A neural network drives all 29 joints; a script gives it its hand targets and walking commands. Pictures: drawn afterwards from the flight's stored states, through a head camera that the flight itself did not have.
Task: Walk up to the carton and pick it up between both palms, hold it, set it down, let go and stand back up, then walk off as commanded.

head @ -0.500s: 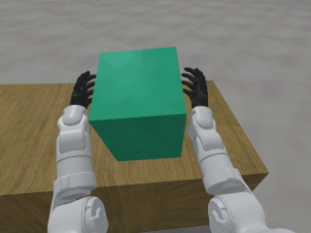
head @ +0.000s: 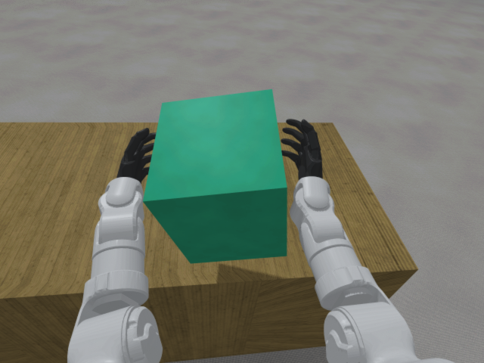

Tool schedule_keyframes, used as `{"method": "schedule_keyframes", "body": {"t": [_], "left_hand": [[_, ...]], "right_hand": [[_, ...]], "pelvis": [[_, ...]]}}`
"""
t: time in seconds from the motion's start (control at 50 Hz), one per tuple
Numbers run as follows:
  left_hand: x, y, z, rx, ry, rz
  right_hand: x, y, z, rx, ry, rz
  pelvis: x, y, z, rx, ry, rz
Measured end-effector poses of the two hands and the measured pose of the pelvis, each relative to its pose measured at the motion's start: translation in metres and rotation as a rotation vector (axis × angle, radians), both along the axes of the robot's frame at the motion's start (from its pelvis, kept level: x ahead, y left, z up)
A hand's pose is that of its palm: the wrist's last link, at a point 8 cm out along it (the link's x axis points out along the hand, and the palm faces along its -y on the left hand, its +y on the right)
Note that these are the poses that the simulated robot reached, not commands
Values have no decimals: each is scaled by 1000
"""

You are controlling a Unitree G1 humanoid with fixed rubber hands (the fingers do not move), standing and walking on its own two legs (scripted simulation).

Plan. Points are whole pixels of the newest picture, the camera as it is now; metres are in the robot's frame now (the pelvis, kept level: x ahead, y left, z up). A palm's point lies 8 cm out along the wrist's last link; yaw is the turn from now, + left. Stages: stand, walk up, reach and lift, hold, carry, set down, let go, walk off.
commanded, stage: set down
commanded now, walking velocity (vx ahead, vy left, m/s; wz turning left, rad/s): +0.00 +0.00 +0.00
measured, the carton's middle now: (227, 183) +0.42 +0.01 +0.08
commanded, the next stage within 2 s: none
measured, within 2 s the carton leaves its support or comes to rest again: neither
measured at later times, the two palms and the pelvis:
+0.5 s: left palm (137, 180) +0.40 +0.17 +0.11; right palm (304, 175) +0.38 -0.12 +0.14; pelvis +0.01 +0.00 +0.00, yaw +0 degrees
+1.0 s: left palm (140, 182) +0.42 +0.17 +0.08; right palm (298, 180) +0.39 -0.12 +0.11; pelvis +0.02 +0.00 +0.00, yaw +0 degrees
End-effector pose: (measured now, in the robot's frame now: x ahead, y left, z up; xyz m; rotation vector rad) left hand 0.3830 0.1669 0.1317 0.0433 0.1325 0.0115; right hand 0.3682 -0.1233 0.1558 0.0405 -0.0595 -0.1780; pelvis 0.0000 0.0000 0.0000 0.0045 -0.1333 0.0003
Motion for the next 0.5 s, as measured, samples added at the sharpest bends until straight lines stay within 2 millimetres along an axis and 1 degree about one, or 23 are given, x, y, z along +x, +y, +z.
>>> {"method": "schedule_keyframes", "body": {"t": [0.34,0.5], "left_hand": [[10,0,-20,15,39,-17],[15,-2,-25,9,56,-31]], "right_hand": [[7,1,-14,-10,42,-8],[8,-1,-21,-11,58,-25]], "pelvis": [[7,0,0,1,11,-1],[9,0,0,1,13,-2]]}}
